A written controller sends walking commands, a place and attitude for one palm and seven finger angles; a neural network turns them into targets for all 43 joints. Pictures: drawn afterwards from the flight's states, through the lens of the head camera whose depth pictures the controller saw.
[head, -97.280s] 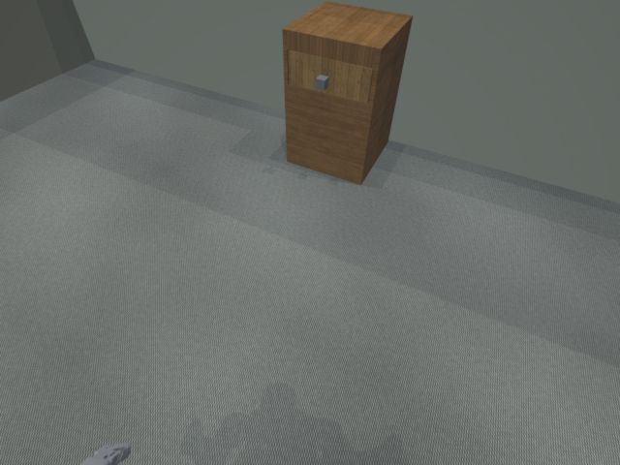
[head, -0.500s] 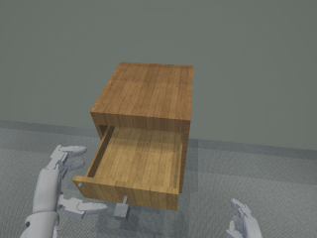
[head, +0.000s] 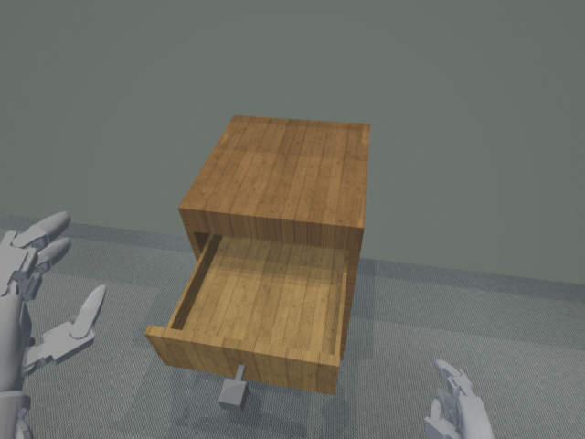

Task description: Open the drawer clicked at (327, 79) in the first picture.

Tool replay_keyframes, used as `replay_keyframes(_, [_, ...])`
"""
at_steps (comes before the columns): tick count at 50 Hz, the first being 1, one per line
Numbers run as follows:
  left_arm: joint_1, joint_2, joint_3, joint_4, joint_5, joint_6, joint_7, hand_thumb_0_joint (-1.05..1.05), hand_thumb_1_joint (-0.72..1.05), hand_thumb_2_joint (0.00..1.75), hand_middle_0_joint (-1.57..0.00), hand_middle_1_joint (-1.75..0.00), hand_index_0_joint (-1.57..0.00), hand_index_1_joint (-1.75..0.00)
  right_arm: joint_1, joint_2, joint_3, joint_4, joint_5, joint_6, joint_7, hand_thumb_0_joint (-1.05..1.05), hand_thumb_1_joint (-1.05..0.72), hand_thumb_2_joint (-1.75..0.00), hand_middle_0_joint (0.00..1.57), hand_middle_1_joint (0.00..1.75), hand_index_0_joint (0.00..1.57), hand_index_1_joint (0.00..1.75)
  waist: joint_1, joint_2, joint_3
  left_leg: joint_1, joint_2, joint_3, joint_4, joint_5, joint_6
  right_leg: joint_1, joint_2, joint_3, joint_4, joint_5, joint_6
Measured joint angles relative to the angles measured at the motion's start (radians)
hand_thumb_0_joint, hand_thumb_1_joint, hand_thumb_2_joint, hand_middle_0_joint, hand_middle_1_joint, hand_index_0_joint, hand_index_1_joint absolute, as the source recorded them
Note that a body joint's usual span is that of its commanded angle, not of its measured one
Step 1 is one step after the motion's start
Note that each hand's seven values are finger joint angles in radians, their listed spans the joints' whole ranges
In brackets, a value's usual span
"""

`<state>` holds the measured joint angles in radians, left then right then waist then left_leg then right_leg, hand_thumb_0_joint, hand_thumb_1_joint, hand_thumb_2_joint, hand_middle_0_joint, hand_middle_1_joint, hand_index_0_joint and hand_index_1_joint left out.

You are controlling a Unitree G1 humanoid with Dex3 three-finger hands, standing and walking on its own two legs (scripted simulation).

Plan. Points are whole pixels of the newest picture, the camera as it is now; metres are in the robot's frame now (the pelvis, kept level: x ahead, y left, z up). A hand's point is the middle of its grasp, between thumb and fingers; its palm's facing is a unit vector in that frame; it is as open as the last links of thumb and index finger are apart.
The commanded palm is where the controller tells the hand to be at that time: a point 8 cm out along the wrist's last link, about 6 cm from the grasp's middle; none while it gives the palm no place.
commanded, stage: draw the hand back to the body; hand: left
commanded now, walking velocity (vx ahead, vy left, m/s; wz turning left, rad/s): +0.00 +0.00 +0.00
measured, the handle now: (237, 384) +0.28 +0.16 -0.25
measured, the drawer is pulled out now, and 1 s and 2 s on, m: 0.28 0.28 0.28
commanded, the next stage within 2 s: step back with the hand held close in 0.26 s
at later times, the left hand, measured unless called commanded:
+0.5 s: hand (71, 304) +0.19 +0.25 +0.17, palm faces +0.42 -0.78 -0.46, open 7.5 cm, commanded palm +0.13 +0.28 +0.18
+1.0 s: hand (41, 388) +0.12 +0.24 +0.17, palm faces +0.44 -0.81 -0.39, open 7.4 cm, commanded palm +0.06 +0.27 +0.18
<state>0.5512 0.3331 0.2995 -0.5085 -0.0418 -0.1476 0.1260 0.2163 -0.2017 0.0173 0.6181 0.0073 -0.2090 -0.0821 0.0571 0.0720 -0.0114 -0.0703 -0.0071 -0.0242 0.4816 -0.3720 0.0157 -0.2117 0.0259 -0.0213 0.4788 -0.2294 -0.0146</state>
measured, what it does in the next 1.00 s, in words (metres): steps on the spot: right foot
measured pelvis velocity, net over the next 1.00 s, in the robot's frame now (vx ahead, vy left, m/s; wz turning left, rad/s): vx -0.07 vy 0.00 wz -0.02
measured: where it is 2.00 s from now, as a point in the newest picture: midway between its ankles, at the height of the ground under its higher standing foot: outside the picture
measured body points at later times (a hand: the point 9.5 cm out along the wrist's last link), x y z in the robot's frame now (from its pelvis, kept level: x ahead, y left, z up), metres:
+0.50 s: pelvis +0.00 +0.00 +0.00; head +0.01 -0.01 +0.45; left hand +0.16 +0.29 +0.20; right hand +0.18 -0.22 -0.08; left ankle -0.07 +0.11 -0.74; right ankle +0.02 -0.11 -0.74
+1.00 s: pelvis -0.07 +0.00 -0.01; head -0.08 +0.00 +0.44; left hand +0.09 +0.28 +0.19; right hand +0.10 -0.23 -0.08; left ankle -0.07 +0.11 -0.74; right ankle -0.05 -0.11 -0.74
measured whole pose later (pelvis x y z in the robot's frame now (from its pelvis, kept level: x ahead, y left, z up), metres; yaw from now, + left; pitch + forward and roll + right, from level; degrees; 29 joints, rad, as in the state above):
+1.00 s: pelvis -0.07 +0.00 -0.01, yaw -1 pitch +1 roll -1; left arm 0.62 0.32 0.36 -0.55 -0.04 -0.23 0.19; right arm 0.21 -0.17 0.02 0.60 -0.03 -0.14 -0.07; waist 0.00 0.03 -0.04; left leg -0.32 0.01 -0.01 0.65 -0.34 0.01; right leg -0.33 0.04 -0.02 0.59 -0.28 -0.02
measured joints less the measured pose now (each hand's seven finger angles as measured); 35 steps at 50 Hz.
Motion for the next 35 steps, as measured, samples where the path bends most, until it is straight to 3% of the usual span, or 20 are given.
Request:
replay_keyframes(10, [0.001,-0.032,-0.014,0.022,-0.006,0.006,-0.013,0.01,0.79,0.86,-0.21,-0.37,-0.21,-0.37,-0.016,0.003,0.002,-0.001,0.0,0.016,0.01,0.02,-0.9,-0.9,0.2,0.3,0.2,0.3,0.002,-0.006,0.011,-0.01,-0.002,0.002,-0.005,0.005,0.003,-0.01,-0.002,0.001,-0.006,0.006,0.002])
replay_keyframes(20, [0.015,-0.013,-0.001,-0.009,-0.003,0.006,-0.006,0.02,0.87,0.89,-0.21,-0.31,-0.21,-0.31,0.006,-0.005,0.001,0.002,0.0,0.022,0.003,0.02,-0.9,-0.9,0.2,0.3,0.2,0.3,-0.003,-0.006,0.003,-0.007,0.001,-0.001,-0.001,-0.002,0.003,-0.001,0.0,-0.002,-0.011,0.002,0.003])
replay_keyframes(25, [-0.012,0.005,0.083,0.001,0.022,-0.063,0.009,0.02,0.88,0.9,-0.21,-0.31,-0.21,-0.31,-0.029,-0.013,0.006,-0.025,-0.019,0.073,0.003,0.02,-0.9,-0.9,0.2,0.3,0.2,0.3,-0.039,-0.016,0.033,-0.048,0.001,0.004,0.006,0.008,0.006,-0.036,0.001,0.002,-0.022,0.025,0.004])
replay_keyframes(31, [0.049,-0.001,0.045,-0.006,0.029,-0.055,0.009,0.01,0.89,0.9,-0.2,-0.31,-0.2,-0.3,-0.051,-0.016,-0.02,-0.061,-0.014,0.116,0.015,0.02,-0.9,-0.9,0.2,0.3,0.2,0.3,-0.094,-0.043,0.06,-0.116,-0.008,0.012,0.029,0.024,0.01,-0.098,-0.007,0.011,-0.015,0.05,0.01])
replay_keyframes(35, [0.115,0.038,0.034,-0.073,0.023,-0.05,0.01,0.02,0.89,0.9,-0.21,-0.31,-0.21,-0.3,-0.041,-0.009,-0.029,-0.074,-0.008,0.125,0.013,0.02,-0.9,-0.9,0.2,0.3,0.2,0.3,-0.11,-0.081,0.066,-0.166,-0.014,0.01,0.072,0.022,0.012,-0.141,-0.014,0.008,0.015,0.054,0.01])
